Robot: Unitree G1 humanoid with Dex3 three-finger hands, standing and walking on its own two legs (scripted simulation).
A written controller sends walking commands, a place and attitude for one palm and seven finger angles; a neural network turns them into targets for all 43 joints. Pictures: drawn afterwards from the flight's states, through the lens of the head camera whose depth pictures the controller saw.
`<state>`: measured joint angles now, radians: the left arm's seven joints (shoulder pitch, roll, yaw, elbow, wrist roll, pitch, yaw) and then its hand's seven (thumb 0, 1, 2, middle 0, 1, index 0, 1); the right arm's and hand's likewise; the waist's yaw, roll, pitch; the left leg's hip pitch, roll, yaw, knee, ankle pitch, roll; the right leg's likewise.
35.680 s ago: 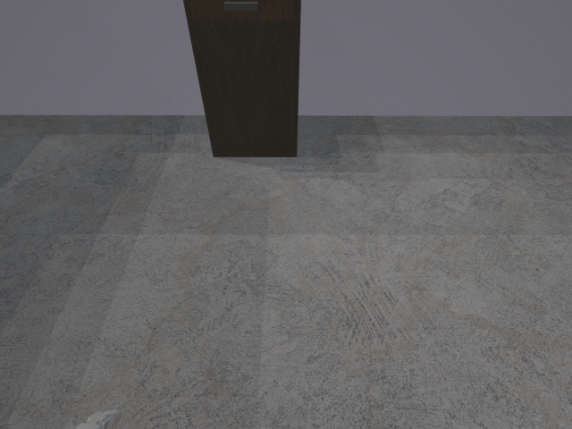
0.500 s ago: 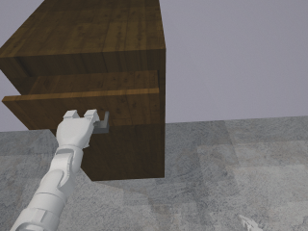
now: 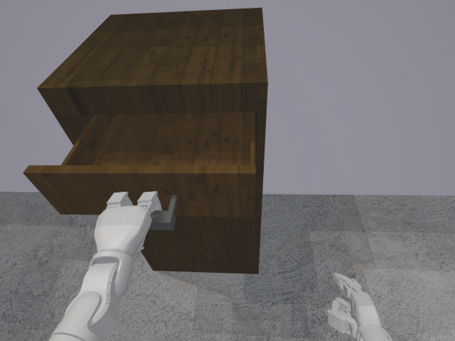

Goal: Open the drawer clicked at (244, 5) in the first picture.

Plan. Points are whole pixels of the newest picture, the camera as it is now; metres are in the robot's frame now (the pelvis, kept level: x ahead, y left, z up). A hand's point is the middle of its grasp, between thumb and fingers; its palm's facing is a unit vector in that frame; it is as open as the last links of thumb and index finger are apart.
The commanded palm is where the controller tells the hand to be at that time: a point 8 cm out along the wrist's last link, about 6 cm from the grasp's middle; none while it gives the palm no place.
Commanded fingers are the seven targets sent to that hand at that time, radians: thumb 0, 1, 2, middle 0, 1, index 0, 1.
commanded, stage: pull the drawer open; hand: left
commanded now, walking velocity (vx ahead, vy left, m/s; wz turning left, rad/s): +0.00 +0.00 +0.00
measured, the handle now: (141, 209) +0.34 +0.21 +0.05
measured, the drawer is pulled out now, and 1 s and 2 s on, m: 0.18 0.30 0.30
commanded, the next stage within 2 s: open the thumb to release the handle in 0.92 s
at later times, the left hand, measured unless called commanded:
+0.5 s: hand (122, 287) +0.20 +0.20 +0.03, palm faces +0.02 -0.12 -0.99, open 6.0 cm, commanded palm +0.16 +0.21 +0.08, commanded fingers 0.00 0.90 0.90 -0.40 -1.35 -0.40 -1.35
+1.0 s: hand (112, 315) +0.16 +0.20 +0.03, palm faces +0.01 -0.14 -0.99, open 6.1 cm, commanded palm +0.13 +0.21 +0.08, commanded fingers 0.00 0.90 0.90 -0.40 -1.35 -0.40 -1.35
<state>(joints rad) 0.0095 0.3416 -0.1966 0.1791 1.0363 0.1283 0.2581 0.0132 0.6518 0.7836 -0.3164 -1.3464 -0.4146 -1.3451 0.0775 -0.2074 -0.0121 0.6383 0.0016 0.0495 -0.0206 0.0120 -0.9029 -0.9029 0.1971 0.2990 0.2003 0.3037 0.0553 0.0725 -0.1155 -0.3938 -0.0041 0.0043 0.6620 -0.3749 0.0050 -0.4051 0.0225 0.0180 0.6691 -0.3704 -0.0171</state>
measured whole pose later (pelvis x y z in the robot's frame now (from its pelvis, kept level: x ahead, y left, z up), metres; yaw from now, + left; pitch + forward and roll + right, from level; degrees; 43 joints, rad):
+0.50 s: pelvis +0.00 +0.00 +0.00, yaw -2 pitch +6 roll +0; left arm 0.49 0.36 -0.12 -0.21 1.03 0.07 0.32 0.04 0.66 0.75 -0.28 -1.35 -0.41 -1.34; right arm 0.13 -0.25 -0.04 0.61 -0.01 0.05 0.03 0.01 -0.90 -0.90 0.20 0.30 0.20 0.30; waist 0.05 0.06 -0.12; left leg -0.40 0.02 0.03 0.69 -0.40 0.00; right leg -0.42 0.04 0.04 0.70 -0.38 -0.02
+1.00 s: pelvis -0.01 -0.01 -0.01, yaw -3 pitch +5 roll +0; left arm 0.67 0.38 -0.08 -0.32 1.01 0.04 0.35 0.03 0.65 0.72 -0.27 -1.35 -0.39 -1.32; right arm 0.11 -0.22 0.02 0.56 -0.02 0.05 0.05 0.01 -0.90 -0.90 0.20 0.30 0.20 0.30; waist 0.06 0.06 -0.12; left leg -0.41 0.03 0.04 0.73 -0.41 -0.01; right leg -0.44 0.06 0.05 0.74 -0.39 -0.03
